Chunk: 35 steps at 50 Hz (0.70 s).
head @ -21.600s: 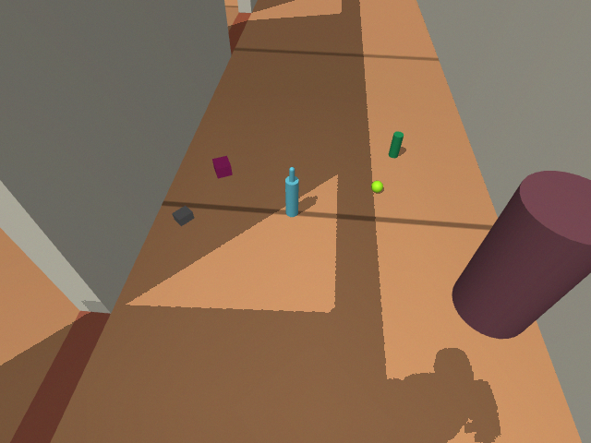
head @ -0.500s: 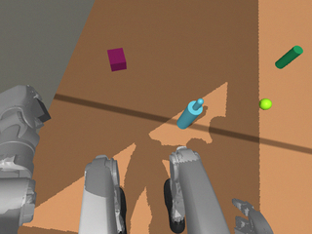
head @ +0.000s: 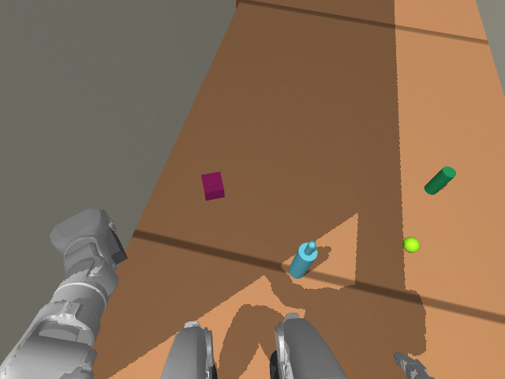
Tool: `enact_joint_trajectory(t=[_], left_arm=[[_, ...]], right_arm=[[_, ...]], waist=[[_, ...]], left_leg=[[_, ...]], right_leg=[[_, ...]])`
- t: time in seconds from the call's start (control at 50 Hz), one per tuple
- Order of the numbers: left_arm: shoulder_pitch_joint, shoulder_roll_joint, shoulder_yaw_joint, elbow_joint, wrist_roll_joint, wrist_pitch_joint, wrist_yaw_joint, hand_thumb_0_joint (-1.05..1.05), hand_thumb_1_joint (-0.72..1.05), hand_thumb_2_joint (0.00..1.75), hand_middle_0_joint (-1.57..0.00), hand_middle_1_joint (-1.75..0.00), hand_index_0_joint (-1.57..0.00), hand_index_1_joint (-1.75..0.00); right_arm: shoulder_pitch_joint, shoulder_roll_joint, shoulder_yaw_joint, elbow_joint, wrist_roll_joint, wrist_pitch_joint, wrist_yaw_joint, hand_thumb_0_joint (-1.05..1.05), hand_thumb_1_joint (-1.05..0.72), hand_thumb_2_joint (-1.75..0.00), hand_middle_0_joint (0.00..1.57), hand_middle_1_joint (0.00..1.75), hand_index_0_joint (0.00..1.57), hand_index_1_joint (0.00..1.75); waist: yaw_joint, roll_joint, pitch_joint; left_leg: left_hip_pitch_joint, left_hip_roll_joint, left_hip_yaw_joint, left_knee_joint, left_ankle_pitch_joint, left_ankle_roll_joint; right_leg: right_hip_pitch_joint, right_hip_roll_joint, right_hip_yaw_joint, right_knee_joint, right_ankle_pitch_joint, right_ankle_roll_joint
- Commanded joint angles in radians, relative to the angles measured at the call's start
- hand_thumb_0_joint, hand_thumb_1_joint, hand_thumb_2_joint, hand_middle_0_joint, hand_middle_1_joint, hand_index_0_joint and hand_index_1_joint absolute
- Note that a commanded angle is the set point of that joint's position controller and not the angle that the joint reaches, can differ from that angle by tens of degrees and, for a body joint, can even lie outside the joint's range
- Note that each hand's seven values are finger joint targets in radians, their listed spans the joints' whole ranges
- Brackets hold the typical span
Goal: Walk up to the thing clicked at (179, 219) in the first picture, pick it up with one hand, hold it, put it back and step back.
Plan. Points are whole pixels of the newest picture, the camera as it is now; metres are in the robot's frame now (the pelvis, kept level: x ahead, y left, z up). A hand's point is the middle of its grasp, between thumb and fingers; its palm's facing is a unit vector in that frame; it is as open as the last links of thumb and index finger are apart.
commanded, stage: lift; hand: left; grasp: from above
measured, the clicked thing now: (100, 252) +0.37 +0.27 -0.12
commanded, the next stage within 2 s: hold in 0.46 s
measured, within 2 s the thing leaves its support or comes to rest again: neither
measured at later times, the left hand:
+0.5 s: hand (81, 226) +0.37 +0.25 +0.00, palm faces -0.39 -0.25 -0.89, open 8.4 cm
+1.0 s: hand (74, 219) +0.36 +0.24 +0.04, palm faces -0.37 -0.24 -0.90, open 8.4 cm
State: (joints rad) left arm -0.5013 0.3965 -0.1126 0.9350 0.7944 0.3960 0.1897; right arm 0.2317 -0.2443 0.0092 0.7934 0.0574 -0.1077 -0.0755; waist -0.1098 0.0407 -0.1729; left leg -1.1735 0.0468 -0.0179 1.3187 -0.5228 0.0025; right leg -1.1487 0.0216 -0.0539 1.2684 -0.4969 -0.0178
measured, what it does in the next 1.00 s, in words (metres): rises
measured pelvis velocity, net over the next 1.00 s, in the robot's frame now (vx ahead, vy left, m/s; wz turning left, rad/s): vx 0.05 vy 0.00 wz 0.01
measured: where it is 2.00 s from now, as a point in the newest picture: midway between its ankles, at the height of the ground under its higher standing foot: outside the picture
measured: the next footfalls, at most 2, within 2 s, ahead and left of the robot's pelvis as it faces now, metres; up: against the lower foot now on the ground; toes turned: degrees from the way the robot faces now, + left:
none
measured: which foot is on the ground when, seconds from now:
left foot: down 0.00-1.00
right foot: down 0.00-1.00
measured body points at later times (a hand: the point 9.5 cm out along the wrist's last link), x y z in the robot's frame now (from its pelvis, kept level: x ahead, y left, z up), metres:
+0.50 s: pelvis +0.05 +0.00 +0.08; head +0.11 +0.00 +0.53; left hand +0.38 +0.26 +0.05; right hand +0.12 -0.25 -0.05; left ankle +0.05 +0.12 -0.61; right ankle +0.06 -0.11 -0.61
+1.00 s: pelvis +0.05 +0.00 +0.11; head +0.08 -0.01 +0.56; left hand +0.37 +0.25 +0.09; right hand +0.16 -0.25 -0.02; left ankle +0.05 +0.12 -0.61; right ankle +0.06 -0.11 -0.61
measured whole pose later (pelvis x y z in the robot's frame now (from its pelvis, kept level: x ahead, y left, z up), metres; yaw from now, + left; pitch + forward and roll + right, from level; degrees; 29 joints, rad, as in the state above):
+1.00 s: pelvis +0.05 +0.00 +0.11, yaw +1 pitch +7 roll +0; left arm -0.37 0.28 -0.20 0.85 0.81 0.43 0.18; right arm 0.25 -0.26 -0.01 0.78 0.05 -0.09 -0.02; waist -0.04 0.05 -0.08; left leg -0.47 0.01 0.03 0.67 -0.33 0.01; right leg -0.47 0.00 -0.01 0.66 -0.32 0.00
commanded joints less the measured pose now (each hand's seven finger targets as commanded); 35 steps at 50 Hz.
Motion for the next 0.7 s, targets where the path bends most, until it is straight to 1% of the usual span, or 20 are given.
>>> enact_joint_trajectory(t=[0.0, 0.02, 0.04, 0.06, 0.08, 0.1, 0.18, 0.22, 0.28, 0.36, 0.38, 0.4, 0.42, 0.46, 0.48, 0.5, 0.54, 0.6, 0.62, 0.68], left_arm=[[-0.290, 0.199, 0.034, -0.138, 0.025, 0.011, 0.060, 0.00, 0.67, 0.47, -1.00, -0.56, -1.03, -0.52], [-0.289, 0.187, 0.025, -0.124, 0.024, 0.012, 0.059, 0.00, 0.67, 0.46, -1.00, -0.56, -1.03, -0.52], [-0.280, 0.186, 0.027, -0.127, 0.021, 0.012, 0.061, 0.00, 0.68, 0.44, -1.00, -0.55, -1.04, -0.51], [-0.293, 0.192, 0.028, -0.151, 0.021, 0.009, 0.061, 0.00, 0.68, 0.43, -1.00, -0.54, -1.04, -0.50], [-0.266, 0.169, 0.018, -0.131, 0.021, 0.006, 0.058, 0.00, 0.68, 0.41, -1.00, -0.54, -1.04, -0.49], [-0.267, 0.186, 0.027, -0.150, 0.021, 0.001, 0.058, 0.00, 0.67, 0.40, -1.00, -0.51, -1.03, -0.48], [-0.248, 0.177, 0.024, -0.180, 0.025, -0.014, 0.055, 0.00, 0.65, 0.35, -0.96, -0.52, -1.01, -0.47], [-0.242, 0.174, 0.023, -0.174, 0.031, -0.017, 0.060, 0.00, 0.64, 0.33, -0.97, -0.47, -1.01, -0.43], [-0.234, 0.136, 0.014, -0.167, 0.029, -0.010, 0.072, 0.00, 0.59, 0.31, -0.91, -0.50, -0.96, -0.45], [-0.256, 0.152, 0.021, -0.193, 0.019, 0.000, 0.077, 0.00, 0.60, 0.28, -0.93, -0.44, -0.97, -0.39], [-0.203, 0.117, 0.003, -0.136, 0.020, 0.006, 0.073, 0.00, 0.60, 0.28, -0.94, -0.43, -0.98, -0.39], [-0.229, 0.122, 0.000, -0.167, 0.019, 0.003, 0.073, 0.00, 0.59, 0.26, -0.93, -0.42, -0.98, -0.37], [-0.230, 0.140, 0.008, -0.171, 0.029, 0.004, 0.075, 0.00, 0.59, 0.27, -0.92, -0.43, -0.97, -0.38], [-0.209, 0.117, -0.001, -0.166, 0.023, 0.001, 0.067, 0.00, 0.55, 0.24, -0.91, -0.41, -0.95, -0.36], [-0.234, 0.116, -0.003, -0.193, 0.021, -0.003, 0.065, 0.00, 0.57, 0.27, -0.91, -0.42, -0.95, -0.38], [-0.206, 0.108, -0.008, -0.163, 0.028, 0.001, 0.062, 0.00, 0.56, 0.24, -0.92, -0.40, -0.96, -0.36], [-0.231, 0.115, -0.003, -0.212, 0.027, -0.004, 0.062, 0.00, 0.56, 0.24, -0.92, -0.40, -0.96, -0.36], [-0.207, 0.099, -0.016, -0.181, 0.046, 0.008, 0.059, 0.00, 0.54, 0.17, -0.92, -0.33, -0.95, -0.30], [-0.236, 0.097, -0.017, -0.202, 0.045, 0.008, 0.060, 0.00, 0.55, 0.18, -0.91, -0.35, -0.95, -0.30], [-0.228, 0.097, -0.017, -0.203, 0.046, 0.012, 0.059, 0.00, 0.53, 0.18, -0.91, -0.33, -0.94, -0.29]], right_arm=[[0.061, -0.137, -0.042, -0.067, 0.003, -0.039, -0.013, 0.00, -0.88, -0.89, 0.20, 0.30, 0.20, 0.30], [0.067, -0.135, -0.038, -0.060, 0.003, -0.042, -0.012, 0.00, -0.88, -0.89, 0.20, 0.30, 0.20, 0.30], [0.068, -0.139, -0.043, -0.061, 0.000, -0.046, -0.011, 0.00, -0.87, -0.89, 0.20, 0.30, 0.20, 0.30], [0.068, -0.141, -0.044, -0.061, 0.000, -0.050, -0.012, 0.00, -0.87, -0.89, 0.20, 0.30, 0.20, 0.30], [0.079, -0.139, -0.047, -0.060, 0.001, -0.051, -0.011, 0.00, -0.88, -0.89, 0.20, 0.30, 0.20, 0.30], [0.084, -0.141, -0.048, -0.062, 0.001, -0.052, -0.010, 0.00, -0.88, -0.89, 0.20, 0.30, 0.20, 0.30], [0.099, -0.140, -0.052, -0.063, -0.007, -0.056, -0.005, 0.00, -0.88, -0.89, 0.20, 0.30, 0.20, 0.30], [0.096, -0.142, -0.053, -0.067, -0.008, -0.054, -0.003, 0.00, -0.88, -0.89, 0.20, 0.30, 0.20, 0.30], [0.099, -0.137, -0.055, -0.063, -0.009, -0.050, 0.004, 0.00, -0.88, -0.89, 0.20, 0.30, 0.20, 0.30], [0.094, -0.143, -0.060, -0.066, -0.007, -0.048, 0.010, 0.00, -0.87, -0.89, 0.20, 0.30, 0.20, 0.30], [0.095, -0.138, -0.056, -0.058, -0.007, -0.046, 0.011, 0.00, -0.87, -0.89, 0.20, 0.30, 0.20, 0.30], [0.095, -0.140, -0.057, -0.062, -0.005, -0.044, 0.013, 0.00, -0.87, -0.89, 0.20, 0.30, 0.20, 0.30], [0.090, -0.143, -0.059, -0.063, -0.005, -0.043, 0.012, 0.00, -0.87, -0.89, 0.20, 0.30, 0.20, 0.30], [0.094, -0.142, -0.061, -0.067, -0.005, -0.043, 0.020, 0.00, -0.87, -0.89, 0.20, 0.30, 0.20, 0.30], [0.087, -0.141, -0.063, -0.072, -0.006, -0.042, 0.019, 0.00, -0.87, -0.89, 0.20, 0.30, 0.20, 0.30], [0.089, -0.144, -0.061, -0.072, -0.005, -0.041, 0.023, 0.00, -0.87, -0.89, 0.20, 0.30, 0.20, 0.30], [0.080, -0.145, -0.065, -0.080, -0.005, -0.039, 0.027, 0.00, -0.87, -0.89, 0.20, 0.30, 0.20, 0.30], [0.072, -0.145, -0.064, -0.081, -0.006, -0.034, 0.034, 0.00, -0.88, -0.89, 0.20, 0.30, 0.20, 0.30], [0.071, -0.146, -0.065, -0.085, -0.005, -0.034, 0.035, 0.00, -0.88, -0.89, 0.20, 0.30, 0.20, 0.30], [0.059, -0.146, -0.066, -0.093, -0.004, -0.030, 0.039, 0.00, -0.88, -0.89, 0.20, 0.30, 0.20, 0.30]], waist=[[0.014, 0.071, -0.325], [0.004, 0.073, -0.308], [0.014, 0.064, -0.314], [0.015, 0.086, -0.322], [0.011, 0.069, -0.300], [0.016, 0.056, -0.315], [0.022, 0.052, -0.318], [0.026, 0.045, -0.299], [0.024, 0.042, -0.284], [0.034, 0.056, -0.291], [0.028, 0.014, -0.249], [0.027, 0.007, -0.249], [0.040, 0.002, -0.263], [0.039, 0.002, -0.254], [0.038, 0.018, -0.248], [0.035, 0.008, -0.239], [0.041, 0.031, -0.250], [0.047, 0.017, -0.234], [0.047, 0.019, -0.224], [0.057, 0.015, -0.198]], left_leg=[[0.348, -0.047, -0.001, -0.291, 0.130, 0.013], [0.364, -0.045, -0.005, -0.307, 0.150, 0.011], [0.395, -0.044, -0.007, -0.329, 0.166, 0.009], [0.433, -0.041, -0.007, -0.346, 0.189, 0.006], [0.437, -0.041, -0.004, -0.356, 0.214, 0.010], [0.464, -0.043, -0.001, -0.365, 0.246, 0.011], [0.528, -0.046, 0.006, -0.406, 0.339, 0.016], [0.572, -0.045, 0.007, -0.442, 0.349, 0.014], [0.616, -0.045, 0.002, -0.484, 0.371, 0.010], [0.697, -0.045, 0.004, -0.537, 0.419, 0.003], [0.680, -0.045, -0.002, -0.544, 0.424, 0.008], [0.684, -0.048, 0.006, -0.547, 0.440, 0.013], [0.691, -0.053, 0.010, -0.552, 0.453, 0.012], [0.718, -0.053, 0.011, -0.569, 0.477, 0.013], [0.725, -0.054, 0.014, -0.581, 0.465, 0.009], [0.740, -0.053, 0.015, -0.592, 0.474, 0.011], [0.768, -0.054, 0.020, -0.611, 0.481, 0.007], [0.791, -0.054, 0.018, -0.629, 0.520, 0.007], [0.789, -0.057, 0.019, -0.637, 0.517, 0.003], [0.792, -0.060, 0.022, -0.663, 0.484, 0.003]], right_leg=[[0.323, 0.035, 0.041, -0.295, 0.109, -0.012], [0.332, 0.036, 0.039, -0.304, 0.125, -0.014], [0.358, 0.035, 0.034, -0.321, 0.139, -0.012], [0.369, 0.033, 0.032, -0.329, 0.159, -0.014], [0.387, 0.035, 0.036, -0.348, 0.184, -0.012], [0.425, 0.033, 0.038, -0.361, 0.219, -0.009], [0.512, 0.028, 0.047, -0.410, 0.324, -0.002], [0.536, 0.026, 0.041, -0.436, 0.327, -0.004], [0.567, 0.027, 0.042, -0.472, 0.343, -0.003], [0.625, 0.025, 0.039, -0.514, 0.374, -0.006], [0.628, 0.025, 0.040, -0.526, 0.382, -0.002], [0.651, 0.023, 0.045, -0.541, 0.409, 0.003], [0.682, 0.020, 0.049, -0.549, 0.432, 0.006], [0.690, 0.020, 0.046, -0.562, 0.445, 0.005], [0.692, 0.019, 0.048, -0.572, 0.438, 0.005], [0.697, 0.020, 0.046, -0.581, 0.440, 0.004], [0.713, 0.020, 0.047, -0.593, 0.442, 0.001], [0.734, 0.020, 0.045, -0.608, 0.469, 0.003], [0.745, 0.019, 0.046, -0.612, 0.472, 0.002], [0.760, 0.016, 0.046, -0.636, 0.444, 0.001]])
